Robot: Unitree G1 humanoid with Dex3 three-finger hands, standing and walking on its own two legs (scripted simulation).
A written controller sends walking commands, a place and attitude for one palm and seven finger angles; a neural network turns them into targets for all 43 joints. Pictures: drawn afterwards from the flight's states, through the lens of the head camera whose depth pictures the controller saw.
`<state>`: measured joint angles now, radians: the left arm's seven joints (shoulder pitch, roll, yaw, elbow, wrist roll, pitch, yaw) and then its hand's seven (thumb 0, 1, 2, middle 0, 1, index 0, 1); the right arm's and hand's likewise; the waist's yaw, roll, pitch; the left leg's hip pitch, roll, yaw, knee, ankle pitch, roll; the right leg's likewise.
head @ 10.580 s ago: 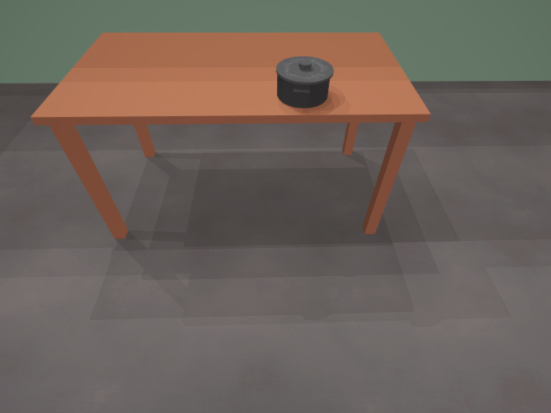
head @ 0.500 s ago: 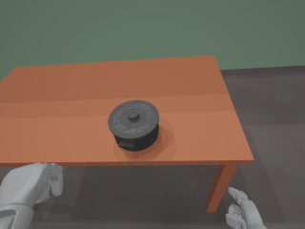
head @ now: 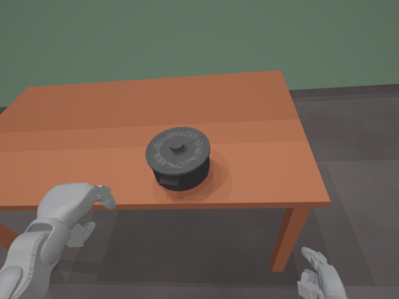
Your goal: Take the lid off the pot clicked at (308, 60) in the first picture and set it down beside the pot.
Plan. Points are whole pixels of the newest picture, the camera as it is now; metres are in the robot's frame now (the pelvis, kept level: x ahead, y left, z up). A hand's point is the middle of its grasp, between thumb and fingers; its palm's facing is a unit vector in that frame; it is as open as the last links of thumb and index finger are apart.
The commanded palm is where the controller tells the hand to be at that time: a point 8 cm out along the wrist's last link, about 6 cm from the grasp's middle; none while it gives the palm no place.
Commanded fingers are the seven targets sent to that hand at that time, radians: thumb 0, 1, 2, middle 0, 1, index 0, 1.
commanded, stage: reach forward and open the fingers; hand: left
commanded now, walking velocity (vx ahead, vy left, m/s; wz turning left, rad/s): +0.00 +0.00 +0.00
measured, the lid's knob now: (176, 145) +0.51 +0.14 +0.00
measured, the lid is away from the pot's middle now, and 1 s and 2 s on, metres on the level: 0.00 0.00 0.00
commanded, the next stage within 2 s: move the open hand above the knob in 0.34 s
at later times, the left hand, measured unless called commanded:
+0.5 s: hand (102, 195) +0.29 +0.24 +0.07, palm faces -0.22 -0.09 -0.97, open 10.0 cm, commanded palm +0.29 +0.24 +0.13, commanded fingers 0.00 -0.26 1.34 -0.83 -0.08 -0.83 -0.08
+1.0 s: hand (128, 174) +0.35 +0.21 +0.07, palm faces -0.25 -0.09 -0.96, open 10.0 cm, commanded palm +0.35 +0.21 +0.13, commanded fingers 0.00 -0.26 1.34 -0.83 -0.08 -0.83 -0.08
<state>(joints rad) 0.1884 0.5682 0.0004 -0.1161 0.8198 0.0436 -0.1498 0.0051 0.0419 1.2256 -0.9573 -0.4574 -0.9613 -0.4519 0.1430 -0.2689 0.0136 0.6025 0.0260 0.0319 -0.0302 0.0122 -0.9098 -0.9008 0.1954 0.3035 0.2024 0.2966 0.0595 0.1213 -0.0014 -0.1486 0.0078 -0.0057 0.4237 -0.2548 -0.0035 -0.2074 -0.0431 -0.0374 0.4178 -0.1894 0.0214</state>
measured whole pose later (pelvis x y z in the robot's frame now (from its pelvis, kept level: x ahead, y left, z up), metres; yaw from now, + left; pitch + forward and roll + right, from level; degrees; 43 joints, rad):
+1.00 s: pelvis +0.02 +0.00 +0.00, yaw +0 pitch +2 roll +0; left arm -0.27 0.48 -0.21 0.20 0.85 0.21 -0.19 0.00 -0.25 1.34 -0.84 -0.09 -0.84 -0.08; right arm 0.13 -0.28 0.02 0.60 0.06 0.08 -0.01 0.01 -0.91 -0.90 0.19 0.30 0.20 0.30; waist 0.02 0.11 -0.02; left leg -0.18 -0.01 0.00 0.43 -0.28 0.00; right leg -0.26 -0.06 -0.03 0.46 -0.23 0.03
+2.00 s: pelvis +0.02 +0.01 -0.01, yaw -1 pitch +8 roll +1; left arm -0.86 0.34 -0.28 0.88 0.89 0.24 -0.15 0.00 -0.25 1.34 -0.84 -0.09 -0.84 -0.08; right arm 0.24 -0.27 0.01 0.70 0.06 0.11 -0.04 0.01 -0.91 -0.90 0.19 0.30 0.20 0.30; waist -0.07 0.07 -0.07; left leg -0.31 -0.01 0.03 0.47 -0.30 0.01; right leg -0.40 -0.06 0.00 0.50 -0.24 0.03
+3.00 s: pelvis +0.02 +0.01 -0.01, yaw -2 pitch +9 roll +0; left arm -0.92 0.31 -0.28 0.99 0.89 0.27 -0.15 0.00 -0.25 1.34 -0.83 -0.09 -0.84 -0.08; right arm 0.22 -0.26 0.02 0.70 0.06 0.10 -0.05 0.01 -0.91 -0.90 0.20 0.30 0.20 0.30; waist -0.07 0.06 -0.08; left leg -0.34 0.00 0.03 0.48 -0.30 0.01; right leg -0.43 -0.05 0.00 0.50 -0.23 0.03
